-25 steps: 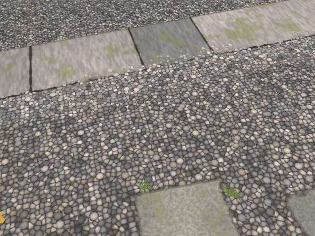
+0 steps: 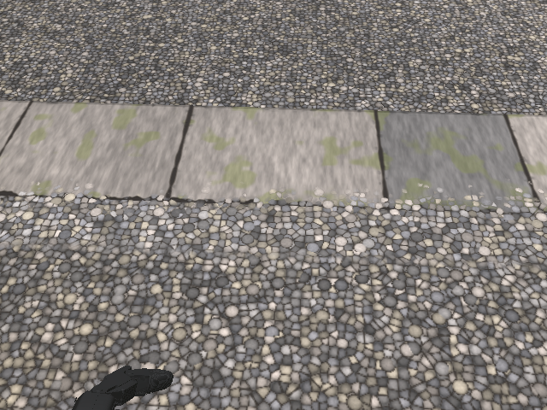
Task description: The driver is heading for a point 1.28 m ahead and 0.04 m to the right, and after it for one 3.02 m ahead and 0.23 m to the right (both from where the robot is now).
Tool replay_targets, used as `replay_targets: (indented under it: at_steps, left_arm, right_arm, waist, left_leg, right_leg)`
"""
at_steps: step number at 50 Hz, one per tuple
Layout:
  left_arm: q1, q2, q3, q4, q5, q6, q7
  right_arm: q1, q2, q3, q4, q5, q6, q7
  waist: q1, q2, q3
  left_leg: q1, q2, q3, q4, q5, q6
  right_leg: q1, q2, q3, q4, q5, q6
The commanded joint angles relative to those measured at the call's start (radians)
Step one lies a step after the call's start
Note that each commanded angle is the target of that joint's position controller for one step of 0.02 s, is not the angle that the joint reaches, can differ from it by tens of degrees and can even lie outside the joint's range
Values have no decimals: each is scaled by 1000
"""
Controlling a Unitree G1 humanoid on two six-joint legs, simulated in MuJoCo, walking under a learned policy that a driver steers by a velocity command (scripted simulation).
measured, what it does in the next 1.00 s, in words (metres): walks ahead: right foot, then left foot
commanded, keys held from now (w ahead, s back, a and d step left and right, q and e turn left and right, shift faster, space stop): w+q+shift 0.30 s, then w+shift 0.06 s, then w+e+shift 0.64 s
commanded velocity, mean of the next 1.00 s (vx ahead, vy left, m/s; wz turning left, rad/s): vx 1.00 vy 0.00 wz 0.09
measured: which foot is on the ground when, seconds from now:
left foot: down 0.00-0.20, up 0.22-0.62, down 0.64-1.00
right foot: up 0.00-0.20, down 0.22-0.66, up 0.68-1.00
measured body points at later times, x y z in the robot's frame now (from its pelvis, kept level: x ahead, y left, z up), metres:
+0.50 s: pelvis +0.43 +0.00 +0.01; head +0.44 +0.01 +0.46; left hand +0.25 +0.24 -0.11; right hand +0.76 -0.12 -0.04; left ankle +0.49 +0.16 -0.66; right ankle +0.38 -0.16 -0.73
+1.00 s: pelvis +0.84 +0.15 -0.01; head +0.87 +0.15 +0.44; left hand +1.06 +0.42 -0.08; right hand +0.80 -0.14 -0.14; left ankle +0.64 +0.22 -0.73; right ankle +1.05 +0.08 -0.67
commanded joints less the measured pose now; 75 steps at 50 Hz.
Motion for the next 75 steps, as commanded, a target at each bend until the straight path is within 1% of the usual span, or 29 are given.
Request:
replay_targets:
  at_steps: [1, 6, 9, 10, 11, 12, 13, 16, 20, 23, 29, 31, 32, 33, 34, 35, 37, 43, 50, 54, 55, 56, 57, 59, 62, 66, 72, 74, 75]
  left_arm:
    - [-93, 102, 22, -83, -18, 10, -9]
    - [-218, 112, 16, -133, -35, -3, -10]
    - [5, 205, 55, -83, -50, -13, 16]
    - [219, 254, 80, -32, -57, -17, 32]
    - [449, 322, 113, 12, -35, -19, 57]
    - [439, 366, 123, 14, 18, -23, 57]
    - [341, 325, 134, 2, 1, -10, 44]
    - [254, 168, 101, 48, -15, -10, 27]
    - [349, 108, 81, 169, -42, -54, -3]
    - [338, 165, 91, 191, -49, -65, -5]
    - [408, 294, 115, 230, -65, -55, -15]
    - [435, 326, 119, 253, -63, -40, -5]
    - [424, 303, 112, 246, -67, -39, -4]
    - [443, 154, 83, 209, -49, -40, -5]
    - [514, 119, 78, 165, -110, -34, -7]
    - [409, 180, 91, 164, -92, -21, -1]
    - [317, 151, 88, 166, -75, -8, -17]
    - [158, 80, 82, 101, -42, 64, -55]
    - [-24, 116, 62, 32, -49, 55, -91]
    - [525, 254, 128, 187, -51, 52, -46]
    - [499, 309, 165, 194, -84, 67, -21]
    - [367, 430, 175, 148, -46, 79, -18]
    - [382, 427, 187, 105, -53, 84, -10]
    - [349, 305, 160, 141, -56, 67, 15]
    - [283, 241, 132, 126, -62, 23, 17]
    - [305, 243, 133, 122, -69, 0, 12]
    - [395, 285, 155, 143, -87, 51, 21]
    - [291, 317, 165, 109, -89, 53, 31]
    - [242, 283, 159, 74, -97, 44, 25]
  right_arm:
    - [-54, -146, -36, -93, 13, -37, -1]
    - [35, -178, -52, -70, 9, -28, -8]
    - [-66, -238, -64, -95, 4, -37, -10]
    - [-141, -264, -69, -112, 0, -44, -1]
    - [-174, -180, -48, -134, -4, -59, 2]
    - [-42, 2, 0, -168, 45, -55, -2]
    - [-76, -91, 5, -176, 29, -38, -10]
    - [-241, -126, -6, -181, -29, -2, 24]
    - [-295, -13, 36, -244, -47, 18, 56]
    - [-425, -58, 44, -315, -48, 10, 63]
    - [-533, -81, 58, -321, -36, -20, 65]
    - [-286, -136, 27, -245, -49, -31, 31]
    - [-117, -188, 2, -198, -64, -34, 9]
    - [36, -282, -21, -177, -82, -41, -13]
    - [18, -311, -31, -195, -73, -29, -16]
    - [-76, -235, -26, -192, -57, -24, -15]
    - [-170, -119, -2, -171, -47, -41, -7]
    - [-141, -32, 15, -80, -6, -87, -4]
    - [-96, -144, -2, -42, -13, -84, -30]
    - [-185, -248, -33, -86, -38, -17, -48]
    - [-217, -182, -25, -88, -34, -18, -28]
    - [-81, -62, 15, -195, -36, -40, -16]
    - [-163, -112, 22, -246, -33, -69, -19]
    - [-253, -129, 26, -254, -39, -85, -25]
    - [-237, -96, 40, -241, -72, -13, -24]
    - [-440, -43, 66, -335, -51, 3, -4]
    - [-498, -57, 66, -371, -34, -24, -14]
    - [-296, -114, 45, -332, -27, -30, -33]
    - [-105, -166, 30, -290, -21, -43, -42]
  waist:
    - [12, -25, 130]
    - [-72, 56, 47]
    - [59, 68, -112]
    - [188, 67, -207]
    - [274, -5, -329]
    - [151, -306, -445]
    - [145, -288, -416]
    - [114, -26, -94]
    - [51, -73, 28]
    - [19, -77, 104]
    - [32, -56, 79]
    - [-87, -81, -96]
    - [-167, -78, -191]
    - [-153, 159, -339]
    - [-91, 295, -482]
    - [-67, 153, -295]
    - [-12, 70, -73]
    - [71, 83, 70]
    - [91, 40, 100]
    - [356, 69, -183]
    - [326, -127, -133]
    - [98, -294, -190]
    - [179, -142, -317]
    - [94, 77, -43]
    - [-1, 103, 46]
    - [46, 52, 104]
    - [130, -49, -14]
    - [0, -96, -98]
    - [-93, -54, -194]
  left_leg:
    - [-298, 217, -312, -272, 249, 70]
    - [47, 255, -355, -135, 664, 19]
    - [35, 251, -359, 128, 934, -47]
    - [-45, 228, -347, 341, 886, -59]
    - [-193, 189, -281, 631, 608, -61]
    - [-526, 85, -157, 929, -269, -90]
    - [-632, 157, -88, 1009, -153, -77]
    - [-620, 274, -32, 925, 17, -89]
    - [-652, 299, -88, 840, 15, -98]
    - [-683, 294, -63, 616, 135, -124]
    - [-264, 252, 124, 226, 220, -123]
    - [42, 187, 127, 154, 110, -111]
    - [306, 277, 54, 174, 74, -106]
    - [502, 581, -280, 144, -218, -116]
    - [554, 745, -748, -102, -430, -54]
    - [417, 679, -640, -143, -458, -52]
    - [166, 588, -342, -156, -133, -63]
    - [22, 508, 79, -279, 274, -111]
    - [100, 445, 366, -229, 990, -183]
    - [5, 497, 314, 582, 1211, -167]
    - [-247, 292, 303, 1012, 304, -196]
    - [-651, 196, 175, 1325, -224, -249]
    - [-771, 216, -7, 1332, -166, -237]
    - [-742, 323, -29, 1086, -84, -228]
    - [-547, 383, -9, 900, -113, -267]
    - [-444, 365, 69, 519, 174, -284]
    - [-231, 166, 75, 127, 358, -219]
    - [21, 176, 14, 91, 416, -209]
    - [222, 303, -65, 63, 531, -183]
  right_leg:
    - [163, 41, -106, -245, 239, 16]
    - [153, 137, -112, -504, 283, -21]
    - [565, 196, -82, -594, 161, -51]
    - [795, 159, -61, -604, 104, -67]
    - [1050, -1, 69, -569, -177, -96]
    - [1302, -330, 576, -685, -406, -192]
    - [1185, -317, 785, -816, -621, -219]
    - [804, -177, 348, -858, -286, -176]
    - [623, -123, 167, -950, -102, -187]
    - [559, -91, 45, -1033, 31, -211]
    - [590, -68, -62, -1009, 627, -197]
    - [629, -42, -85, -620, 861, -171]
    - [442, 3, -88, -340, 660, -159]
    - [247, 91, -89, 43, -114, -166]
    - [55, 163, -24, 297, -241, -166]
    - [-41, 96, -25, 328, -120, -170]
    - [-21, 39, -41, 228, -24, -151]
    - [-64, -11, -80, 116, 88, -124]
    - [206, 141, -311, -346, 303, -215]
    - [815, 253, -232, -409, 47, -299]
    - [945, 194, -83, -498, -5, -328]
    - [1135, -38, 445, -566, 167, -497]
    - [1190, -123, 708, -791, -106, -577]
    - [851, -81, 607, -888, -138, -462]
    - [475, 52, 381, -903, 6, -412]
    - [322, 167, 248, -902, 274, -362]
    - [530, 217, 288, -615, 725, -187]
    - [501, 228, 314, -389, 796, -131]
    - [446, 255, 265, -150, 593, -94]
